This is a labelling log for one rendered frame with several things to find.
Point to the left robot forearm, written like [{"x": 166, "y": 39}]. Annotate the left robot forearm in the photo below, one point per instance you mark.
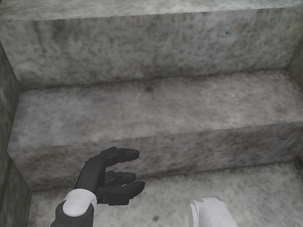
[{"x": 77, "y": 210}]

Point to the robot left hand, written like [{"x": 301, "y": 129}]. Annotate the robot left hand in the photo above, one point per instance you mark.
[{"x": 107, "y": 186}]

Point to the robot right thigh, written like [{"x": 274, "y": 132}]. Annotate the robot right thigh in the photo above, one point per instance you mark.
[{"x": 209, "y": 212}]

